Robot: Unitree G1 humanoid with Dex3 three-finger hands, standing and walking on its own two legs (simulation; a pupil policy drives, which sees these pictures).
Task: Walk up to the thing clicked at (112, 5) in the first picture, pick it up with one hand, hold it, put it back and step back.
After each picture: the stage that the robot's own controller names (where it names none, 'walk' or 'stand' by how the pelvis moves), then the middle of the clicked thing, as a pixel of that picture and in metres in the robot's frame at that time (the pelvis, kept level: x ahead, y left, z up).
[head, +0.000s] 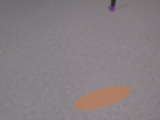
stand; (113, 2) +2.21 -0.38 -0.65
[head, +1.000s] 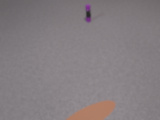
walk; (88, 13) +2.08 +0.09 -0.62
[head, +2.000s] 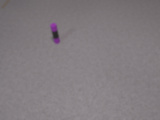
walk; (55, 33) +1.45 +0.42 -0.65
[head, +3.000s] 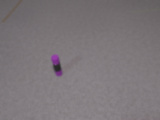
walk; (57, 66) +0.97 +0.34 -0.65
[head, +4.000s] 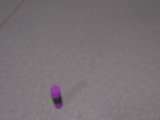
walk; (57, 97) +0.62 +0.24 -0.62
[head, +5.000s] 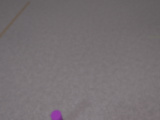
stand; out of the picture +0.45 +0.22 -0.63
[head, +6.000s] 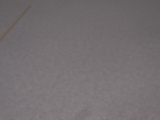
stand; out of the picture +0.40 +0.19 -0.66
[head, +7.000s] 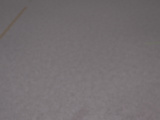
stand; out of the picture +0.40 +0.22 -0.66
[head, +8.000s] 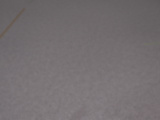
stand; out of the picture +0.40 +0.23 -0.66
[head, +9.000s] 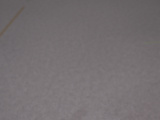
stand; out of the picture +0.39 +0.23 -0.66
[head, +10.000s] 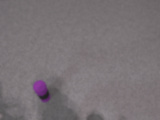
go down; (42, 92) +0.44 +0.22 -0.51
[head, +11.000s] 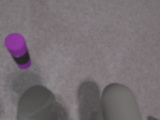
go down; (20, 54) +0.48 +0.25 -0.26
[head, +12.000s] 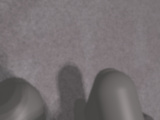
close in; out of the picture +0.46 +0.28 -0.18
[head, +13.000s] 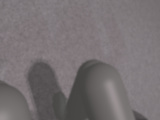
close; out of the picture +0.45 +0.31 -0.16
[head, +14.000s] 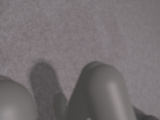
lift; out of the picture +0.42 +0.29 -0.16
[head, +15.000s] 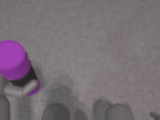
lift; (21, 74) +0.34 +0.20 +0.02
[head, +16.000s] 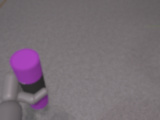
hold; (33, 84) +0.33 +0.18 +0.04
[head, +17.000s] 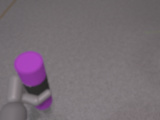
hold; (37, 85) +0.32 +0.17 +0.05
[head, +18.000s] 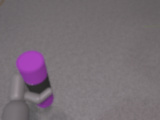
crouch; (38, 83) +0.34 +0.16 +0.02
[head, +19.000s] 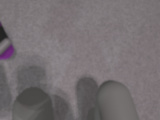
lower; out of the picture +0.47 +0.25 -0.05
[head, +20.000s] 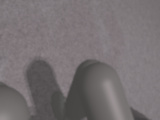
lower; out of the picture +0.46 +0.31 -0.16
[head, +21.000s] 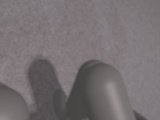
lower; out of the picture +0.46 +0.32 -0.16
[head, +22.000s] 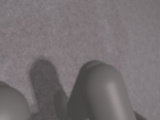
lower; out of the picture +0.45 +0.32 -0.16
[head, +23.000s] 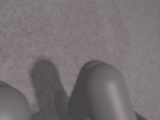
lower; out of the picture +0.45 +0.31 -0.16
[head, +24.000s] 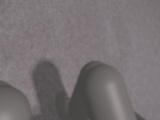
open; out of the picture +0.45 +0.29 -0.16
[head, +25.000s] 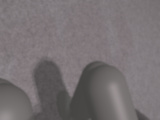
rise; out of the picture +0.45 +0.29 -0.17
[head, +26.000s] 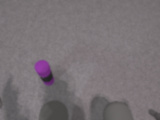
walk; (45, 74) +0.47 +0.21 -0.40
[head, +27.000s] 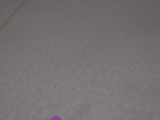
stand; out of the picture +0.41 +0.18 -0.60
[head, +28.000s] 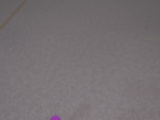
stand; out of the picture +0.42 +0.19 -0.60
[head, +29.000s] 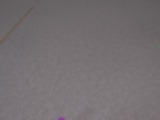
stand; out of the picture +0.43 +0.17 -0.65
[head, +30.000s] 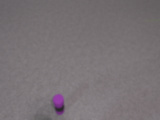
walk; (59, 105) +0.46 +0.14 -0.64
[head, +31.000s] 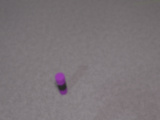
walk; (61, 84) +0.63 +0.20 -0.62
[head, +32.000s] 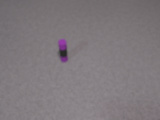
walk; (63, 51) +0.97 +0.22 -0.62
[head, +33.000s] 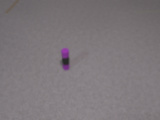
stand; (65, 59) +1.03 +0.20 -0.65
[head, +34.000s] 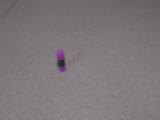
stand; (61, 61) +1.04 +0.24 -0.66
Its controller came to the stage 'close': yes
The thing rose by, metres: 0.69
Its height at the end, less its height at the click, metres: +0.00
